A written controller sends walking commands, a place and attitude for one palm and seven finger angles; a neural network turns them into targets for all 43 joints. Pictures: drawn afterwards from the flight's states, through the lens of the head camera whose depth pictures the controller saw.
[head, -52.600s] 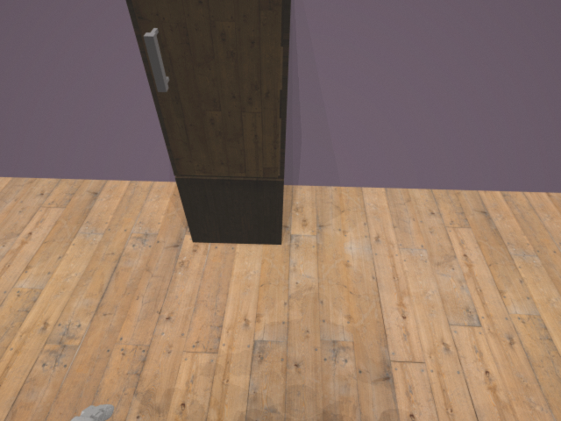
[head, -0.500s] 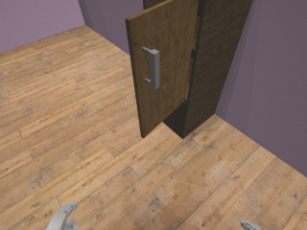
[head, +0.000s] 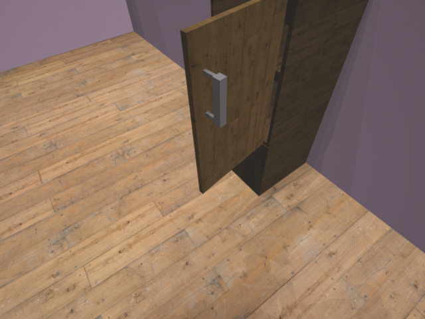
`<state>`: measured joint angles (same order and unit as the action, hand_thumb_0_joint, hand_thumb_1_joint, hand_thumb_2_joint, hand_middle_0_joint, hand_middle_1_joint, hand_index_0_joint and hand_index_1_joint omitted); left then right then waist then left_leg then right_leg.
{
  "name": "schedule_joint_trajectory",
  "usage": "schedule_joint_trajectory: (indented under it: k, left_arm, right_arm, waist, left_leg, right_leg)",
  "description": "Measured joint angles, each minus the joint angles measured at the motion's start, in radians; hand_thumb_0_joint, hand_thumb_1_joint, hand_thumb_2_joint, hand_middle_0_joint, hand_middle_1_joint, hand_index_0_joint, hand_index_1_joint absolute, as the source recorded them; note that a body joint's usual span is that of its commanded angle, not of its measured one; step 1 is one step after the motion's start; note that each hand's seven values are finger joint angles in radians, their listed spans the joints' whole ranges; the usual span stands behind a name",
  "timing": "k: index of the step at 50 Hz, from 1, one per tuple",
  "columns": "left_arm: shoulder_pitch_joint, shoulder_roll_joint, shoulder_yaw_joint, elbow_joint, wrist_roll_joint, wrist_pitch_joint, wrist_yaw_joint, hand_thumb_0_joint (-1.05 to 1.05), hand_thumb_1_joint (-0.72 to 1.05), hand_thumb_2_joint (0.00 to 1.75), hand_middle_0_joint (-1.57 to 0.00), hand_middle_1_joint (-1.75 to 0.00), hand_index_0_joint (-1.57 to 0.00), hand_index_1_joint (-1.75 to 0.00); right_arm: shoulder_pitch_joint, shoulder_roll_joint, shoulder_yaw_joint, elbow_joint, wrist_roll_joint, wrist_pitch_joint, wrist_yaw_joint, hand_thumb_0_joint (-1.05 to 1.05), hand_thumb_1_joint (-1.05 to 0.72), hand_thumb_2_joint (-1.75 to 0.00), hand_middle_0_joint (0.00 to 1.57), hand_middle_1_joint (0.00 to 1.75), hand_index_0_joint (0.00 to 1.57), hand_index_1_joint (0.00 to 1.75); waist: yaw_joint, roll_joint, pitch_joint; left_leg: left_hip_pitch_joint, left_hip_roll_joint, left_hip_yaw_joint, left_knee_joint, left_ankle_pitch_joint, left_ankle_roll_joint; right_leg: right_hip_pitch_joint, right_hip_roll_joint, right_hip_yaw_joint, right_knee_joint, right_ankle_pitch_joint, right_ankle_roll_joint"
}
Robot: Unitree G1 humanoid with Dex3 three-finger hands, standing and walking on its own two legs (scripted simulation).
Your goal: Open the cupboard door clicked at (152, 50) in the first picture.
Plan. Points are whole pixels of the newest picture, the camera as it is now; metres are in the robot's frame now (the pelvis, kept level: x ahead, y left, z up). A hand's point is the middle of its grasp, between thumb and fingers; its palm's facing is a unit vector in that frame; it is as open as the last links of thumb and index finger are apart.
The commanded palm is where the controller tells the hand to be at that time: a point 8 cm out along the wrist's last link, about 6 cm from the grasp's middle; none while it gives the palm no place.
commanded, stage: let the arm hang, fingers relaxed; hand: left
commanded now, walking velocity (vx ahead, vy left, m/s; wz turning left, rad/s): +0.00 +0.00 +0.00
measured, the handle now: (213, 98) +0.60 +0.04 +0.08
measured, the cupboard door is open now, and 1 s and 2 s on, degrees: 98 98 98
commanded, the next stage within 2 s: look to check the result in 0.38 s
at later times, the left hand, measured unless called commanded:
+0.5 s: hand out of the picture +0.09 +0.20 -0.16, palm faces -0.01 -0.96 -0.27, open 7.4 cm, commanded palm none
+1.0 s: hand out of the picture +0.10 +0.21 -0.15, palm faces -0.01 -0.95 -0.32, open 7.4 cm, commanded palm none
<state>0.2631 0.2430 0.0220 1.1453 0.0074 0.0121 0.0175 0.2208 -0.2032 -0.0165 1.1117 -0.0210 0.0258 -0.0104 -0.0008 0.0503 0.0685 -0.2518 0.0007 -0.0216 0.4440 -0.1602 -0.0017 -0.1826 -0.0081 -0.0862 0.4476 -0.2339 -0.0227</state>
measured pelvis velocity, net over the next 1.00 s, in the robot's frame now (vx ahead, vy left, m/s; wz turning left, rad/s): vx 0.04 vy -0.02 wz -0.01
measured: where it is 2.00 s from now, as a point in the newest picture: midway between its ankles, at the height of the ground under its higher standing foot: outside the picture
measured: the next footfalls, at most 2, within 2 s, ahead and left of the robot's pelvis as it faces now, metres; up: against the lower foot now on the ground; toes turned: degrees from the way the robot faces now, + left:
none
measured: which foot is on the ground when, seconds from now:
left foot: down 0.00-1.00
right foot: down 0.00-1.00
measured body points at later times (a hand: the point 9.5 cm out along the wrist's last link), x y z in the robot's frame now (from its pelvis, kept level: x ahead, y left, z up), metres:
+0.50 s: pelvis +0.03 -0.01 +0.01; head +0.05 -0.02 +0.45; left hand +0.10 +0.25 -0.14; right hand +0.07 -0.27 -0.15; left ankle +0.05 +0.12 -0.74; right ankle +0.01 -0.11 -0.74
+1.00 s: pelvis +0.04 -0.02 +0.01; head +0.07 -0.03 +0.46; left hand +0.10 +0.26 -0.13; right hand +0.11 -0.29 -0.14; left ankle +0.05 +0.12 -0.74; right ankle +0.01 -0.11 -0.74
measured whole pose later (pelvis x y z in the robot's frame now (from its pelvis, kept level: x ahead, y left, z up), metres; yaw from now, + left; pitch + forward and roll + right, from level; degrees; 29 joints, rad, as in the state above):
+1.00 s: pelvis +0.04 -0.02 +0.01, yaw -1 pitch -1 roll +0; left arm 0.14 0.28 0.02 1.14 0.00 -0.01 0.01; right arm 0.10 -0.29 -0.01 1.13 -0.02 0.01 -0.01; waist 0.00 0.02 0.07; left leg -0.14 0.02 -0.01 0.33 -0.17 -0.02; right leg -0.07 0.01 -0.08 0.32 -0.23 -0.04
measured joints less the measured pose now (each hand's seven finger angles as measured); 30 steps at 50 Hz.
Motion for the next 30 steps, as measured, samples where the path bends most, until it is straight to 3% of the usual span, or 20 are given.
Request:
schedule_joint_trajectory:
  k: [15,30]
  left_arm:
    - [-0.129,-0.024,-0.008,-0.033,-0.001,-0.025,-0.003,0.00,0.90,0.90,-0.20,-0.30,-0.20,-0.30]
    - [-0.129,0.010,-0.001,-0.017,-0.002,-0.023,-0.004,0.00,0.90,0.90,-0.20,-0.30,-0.20,-0.30]
  right_arm:
    - [-0.059,-0.031,0.002,0.022,-0.002,-0.016,-0.003,0.01,-0.91,-0.89,0.20,0.30,0.20,0.30]
    - [-0.085,-0.058,0.002,0.026,0.000,-0.016,-0.004,0.01,-0.91,-0.89,0.20,0.30,0.20,0.30]
  waist:
    - [-0.014,-0.029,-0.009]
    - [-0.011,-0.026,0.012]
  left_leg:
    - [0.051,0.002,0.005,-0.054,0.002,-0.008]
    - [0.080,0.011,0.004,-0.094,0.004,-0.016]
  right_leg:
    - [0.044,0.003,0.005,-0.045,-0.001,-0.003]
    - [0.077,0.013,0.005,-0.092,0.005,-0.009]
